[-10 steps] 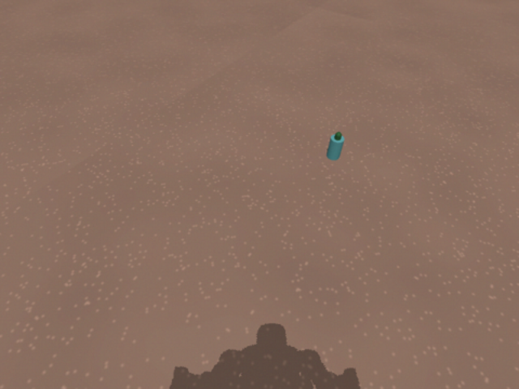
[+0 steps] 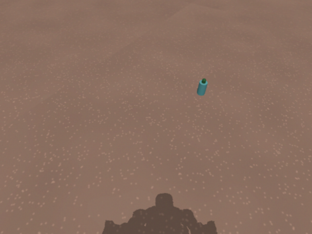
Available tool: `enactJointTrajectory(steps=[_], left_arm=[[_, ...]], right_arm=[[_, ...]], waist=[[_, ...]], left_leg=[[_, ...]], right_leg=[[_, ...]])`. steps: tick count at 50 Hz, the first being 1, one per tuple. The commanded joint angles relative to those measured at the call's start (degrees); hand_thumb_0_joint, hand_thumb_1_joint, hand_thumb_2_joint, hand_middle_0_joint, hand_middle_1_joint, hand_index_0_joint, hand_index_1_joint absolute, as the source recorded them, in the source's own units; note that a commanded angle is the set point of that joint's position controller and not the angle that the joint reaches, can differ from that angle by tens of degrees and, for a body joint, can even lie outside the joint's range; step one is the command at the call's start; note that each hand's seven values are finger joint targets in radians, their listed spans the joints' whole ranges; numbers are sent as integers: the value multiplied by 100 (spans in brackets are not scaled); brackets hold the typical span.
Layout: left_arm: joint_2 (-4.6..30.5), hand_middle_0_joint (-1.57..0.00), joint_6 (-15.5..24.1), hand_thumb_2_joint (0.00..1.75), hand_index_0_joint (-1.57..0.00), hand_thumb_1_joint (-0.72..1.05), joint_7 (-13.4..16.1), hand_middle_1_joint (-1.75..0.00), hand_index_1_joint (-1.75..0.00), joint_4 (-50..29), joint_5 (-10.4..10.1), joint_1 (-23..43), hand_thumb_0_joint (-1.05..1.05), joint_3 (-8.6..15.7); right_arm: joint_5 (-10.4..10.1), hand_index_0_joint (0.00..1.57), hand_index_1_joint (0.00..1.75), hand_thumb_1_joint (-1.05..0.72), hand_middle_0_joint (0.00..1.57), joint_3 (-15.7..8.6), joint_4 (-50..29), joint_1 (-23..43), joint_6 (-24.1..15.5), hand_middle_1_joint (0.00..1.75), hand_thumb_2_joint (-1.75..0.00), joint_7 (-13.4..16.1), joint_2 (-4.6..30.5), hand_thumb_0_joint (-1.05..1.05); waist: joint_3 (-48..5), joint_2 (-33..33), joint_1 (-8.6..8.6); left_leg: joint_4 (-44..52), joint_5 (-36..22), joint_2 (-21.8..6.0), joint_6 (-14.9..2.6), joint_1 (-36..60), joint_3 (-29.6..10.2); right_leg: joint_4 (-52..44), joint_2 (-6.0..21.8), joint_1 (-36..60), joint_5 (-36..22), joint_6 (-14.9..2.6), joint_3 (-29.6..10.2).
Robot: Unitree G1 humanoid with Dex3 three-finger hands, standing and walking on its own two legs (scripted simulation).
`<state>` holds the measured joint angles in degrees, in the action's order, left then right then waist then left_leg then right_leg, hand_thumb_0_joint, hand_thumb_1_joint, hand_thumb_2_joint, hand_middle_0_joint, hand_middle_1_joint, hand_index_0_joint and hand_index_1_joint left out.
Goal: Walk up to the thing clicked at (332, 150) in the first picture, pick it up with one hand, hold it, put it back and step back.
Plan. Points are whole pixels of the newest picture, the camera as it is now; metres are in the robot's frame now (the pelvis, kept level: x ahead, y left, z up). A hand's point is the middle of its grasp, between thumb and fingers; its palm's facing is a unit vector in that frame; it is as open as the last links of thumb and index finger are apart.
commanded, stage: stand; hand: left
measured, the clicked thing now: (202, 86) +1.46 -0.45 -0.70
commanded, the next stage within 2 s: walk up in 0.92 s
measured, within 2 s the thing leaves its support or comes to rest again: neither
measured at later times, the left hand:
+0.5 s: hand out of the picture +0.09 +0.25 -0.16, palm faces -0.02 -0.94 -0.34, open 7.4 cm
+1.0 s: hand out of the picture +0.09 +0.25 -0.16, palm faces -0.06 -0.94 -0.33, open 7.4 cm
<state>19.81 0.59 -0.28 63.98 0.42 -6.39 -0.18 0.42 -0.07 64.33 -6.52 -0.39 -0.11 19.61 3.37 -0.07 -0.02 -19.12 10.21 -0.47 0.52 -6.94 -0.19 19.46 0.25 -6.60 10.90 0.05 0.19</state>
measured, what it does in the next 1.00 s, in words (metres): stands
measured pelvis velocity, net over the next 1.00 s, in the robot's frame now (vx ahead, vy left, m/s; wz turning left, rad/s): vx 0.02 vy -0.01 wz -0.05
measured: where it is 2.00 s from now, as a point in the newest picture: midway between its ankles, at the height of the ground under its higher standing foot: (187, 206)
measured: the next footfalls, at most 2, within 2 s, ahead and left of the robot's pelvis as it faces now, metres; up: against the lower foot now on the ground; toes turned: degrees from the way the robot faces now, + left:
right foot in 1.24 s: +0.16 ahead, -0.24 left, +0.00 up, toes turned -15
left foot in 1.60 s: +0.39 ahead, -0.04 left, +0.00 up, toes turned -11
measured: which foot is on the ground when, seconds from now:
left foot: down 0.00-1.00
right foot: down 0.00-0.96, up 0.98-1.00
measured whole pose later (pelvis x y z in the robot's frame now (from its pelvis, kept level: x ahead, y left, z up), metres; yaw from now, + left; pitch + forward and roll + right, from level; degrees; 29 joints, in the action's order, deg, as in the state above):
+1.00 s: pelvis +0.02 -0.01 +0.00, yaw -3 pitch -1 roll +1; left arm 21.3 -0.8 -3.2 60.2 2.0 -9.7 3.0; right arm 1.7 -2.7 60.0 -8.0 -2.4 -1.3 20.1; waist 2.0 -0.8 0.7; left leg -22.1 14.3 -1.5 -0.9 -7.2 3.0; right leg 33.3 -0.2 -12.8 21.3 -1.5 -1.2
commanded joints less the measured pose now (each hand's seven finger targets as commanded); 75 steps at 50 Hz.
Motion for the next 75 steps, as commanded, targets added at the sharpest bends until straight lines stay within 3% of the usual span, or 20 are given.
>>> enactJointTrajectory(steps=[1, 21, 45, 46, 47, 48, 49, 50, 52, 55, 57, 60, 61, 62, 63, 64, 66, 69, 72, 75], left_arm=[[1170, -20, 144, 90, -20, 90, 77, -30, -30, -337, 16, 217, 0, 197], [1190, -20, 155, 90, -20, 90, 96, -30, -30, -349, 15, 217, 0, 205], [1226, -20, 145, 90, -20, 90, 90, -30, -30, -334, 0, 210, 0, 232], [1815, -20, 101, 90, -20, 90, -157, -30, -30, -916, 186, -60, 0, 708], [1686, -20, 33, 90, -20, 90, -270, -30, -30, -943, 217, 337, 0, 698], [1438, -20, 8, 90, -20, 90, -365, -30, -30, -1237, 226, 899, 0, 678], [1430, -20, -3, 90, -20, 90, -408, -30, -30, -1472, 272, 1177, 0, 693], [1494, -20, 21, 90, -20, 90, -439, -30, -30, -1477, 249, 923, 0, 709], [1544, -20, 30, 90, -20, 90, -572, -30, -30, -1374, 169, 176, 0, 740], [1462, -20, 15, 90, -20, 90, -757, -30, -30, -1384, 151, -41, 0, 783], [1447, -20, 27, 90, -20, 90, -778, -30, -30, -1396, 163, -94, 0, 824], [1550, -20, 79, 90, -20, 90, -680, -30, -30, -1101, 191, -1070, 0, 913], [1789, -20, 135, 90, -20, 90, -585, -30, -30, -951, 199, -1745, 0, 1038], [2258, -20, 181, 90, -20, 90, -442, -30, -30, -911, 209, -2516, 0, 1206], [2684, -20, 238, 90, -20, 90, -410, -30, -30, -1184, 120, -2185, 0, 1170], [2732, -20, 246, 90, -20, 90, -395, -30, -30, -1397, 37, -1658, 0, 1154], [2340, -20, 274, 90, -20, 90, -314, -30, -30, -1538, -33, -1019, 0, 1027], [2066, -20, 335, 90, -20, 90, -308, -30, -30, -1666, -3, -824, 0, 900], [2074, -20, 385, 90, -20, 90, -317, -30, -30, -1844, 21, -757, 0, 887], [2020, -20, 442, 90, -20, 90, -325, -30, -30, -1972, 58, -730, 0, 870]], right_arm=[[0, 20, 30, -90, 20, -217, -353, 241, -144, 30, -90, 66, 1206, 0], [0, 20, 30, -90, 20, -221, -373, 253, -135, 30, -90, 70, 1197, 0], [0, 20, 30, -90, 20, -200, -358, 186, -131, 30, -90, 81, 1200, 0], [171, 20, 30, -90, 20, -679, -827, -167, -309, 30, -90, 26, 1959, 0], [198, 20, 30, -90, 20, -797, -654, -539, -350, 30, -90, 8, 2055, 0], [181, 20, 30, -90, 20, -924, -675, -859, -388, 30, -90, 20, 2247, 0], [184, 20, 30, -90, 20, -960, -828, -873, -431, 30, -90, 20, 2330, 0], [174, 20, 30, -90, 20, -956, -987, -622, -487, 30, -90, 30, 2313, 0], [195, 20, 30, -90, 20, -909, -1224, -210, -553, 30, -90, 19, 2137, 0], [272, 20, 30, -90, 20, -933, -1455, 100, -566, 30, -90, -65, 2068, 0], [278, 20, 30, -90, 20, -932, -1478, 101, -555, 30, -90, -110, 2078, 0], [249, 20, 30, -90, 20, -872, -1563, 260, -462, 30, -90, -111, 1939, 0], [280, 20, 30, -90, 20, -768, -1584, 163, -412, 30, -90, -115, 1696, 0], [227, 20, 30, -90, 20, -562, -1749, 101, -415, 30, -90, -155, 1211, 0], [81, 20, 30, -90, 20, -555, -2015, 144, -441, 30, -90, -182, 1349, 0], [93, 20, 30, -90, 20, -663, -1912, 316, -436, 30, -90, -157, 1789, 0], [0, 20, 30, -90, 20, -694, -1580, -205, -436, 30, -90, -194, 1876, 0], [47, 20, 30, -90, 20, -716, -1469, -705, -404, 30, -90, -293, 1788, 0], [104, 20, 30, -90, 20, -767, -1668, -629, -402, 30, -90, -390, 1727, 0], [118, 20, 30, -90, 20, -787, -1793, -595, -482, 30, -90, -392, 1635, 0]], waist=[[-491, 23, 4], [-537, 1, -2], [-527, -26, 8], [-976, -203, -160], [-551, 155, -416], [-72, 964, -734], [333, 827, -776], [351, 447, -524], [-12, 496, -94], [24, 953, 13], [70, 894, 47], [-121, 163, 519], [-400, -730, 849], [-399, -2277, 1232], [-336, -2256, 880], [4, -1057, 686], [91, -562, 274], [212, -838, 38], [295, -864, 13], [-16, -575, 20]], left_leg=[[228, -751, -654, -173, 182, -526], [230, -1096, -684, -158, 232, -518], [267, -1124, -685, -147, 249, -520], [-324, 1624, -660, -569, 1066, -368], [-115, 2638, -970, -767, 1561, -759], [760, 3370, -1876, -1181, 1546, -1749], [1245, 3286, -2685, -1544, 1072, -2370], [1290, 2949, -2811, -1550, 708, -2397], [1191, 2629, -2445, -1390, 728, -1604], [897, 1887, -1809, -1089, 179, -222], [612, 1871, -1557, -924, -390, 272], [-821, 2237, -1223, -731, -1454, 828], [-2385, 1861, -827, -644, -2040, 1028], [-4482, 2452, -168, -415, -3076, 1101], [-5100, 2520, 160, -187, -3693, 382], [-5187, 2017, -378, -160, -3410, -190], [-4833, 1261, -727, -226, -3134, -229], [-3780, 1056, -765, -198, -2295, -108], [-2730, 944, -710, -114, -1996, -33], [-1996, 279, -592, -106, -1435, 212]], right_leg=[[-319, 717, -11, -730, -153, -506], [-316, 730, 150, -1172, -150, -465], [-357, 742, 224, -1181, -155, -470], [225, 379, -738, 1409, -376, -752], [719, 290, -2190, 2321, -372, -603], [2153, 126, -3240, 1789, -243, -183], [3133, 354, -3796, 1646, -147, -457], [3455, 629, -3670, 1449, -153, -782], [3356, 876, -3236, 1203, -102, -784], [2352, 781, -2194, 1016, -25, -170], [1998, 595, -1420, 680, -45, 217], [1790, 169, 92, 242, -78, 763], [1581, -67, 974, 901, -218, 606], [262, 780, 1350, 2624, -606, -1254], [-1277, 2048, 886, 3391, -1326, -4248], [-1316, 2278, 265, 3788, -1625, -4533], [-875, 1784, 15, 3077, -1362, -3243], [-813, 1337, -844, 2291, -1202, -2013], [-795, 1289, -1190, 2172, -1257, -1689], [-506, 1192, -1091, 1541, -1132, -1359]])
